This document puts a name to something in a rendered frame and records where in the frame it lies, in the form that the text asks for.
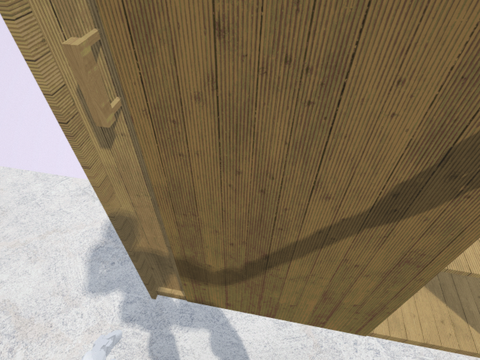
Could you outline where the wardrobe door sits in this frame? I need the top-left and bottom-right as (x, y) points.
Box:
(95, 0), (480, 337)
(27, 0), (184, 291)

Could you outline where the robot left hand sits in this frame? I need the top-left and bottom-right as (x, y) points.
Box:
(82, 330), (122, 360)

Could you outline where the handle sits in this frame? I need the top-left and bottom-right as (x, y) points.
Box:
(61, 37), (116, 128)

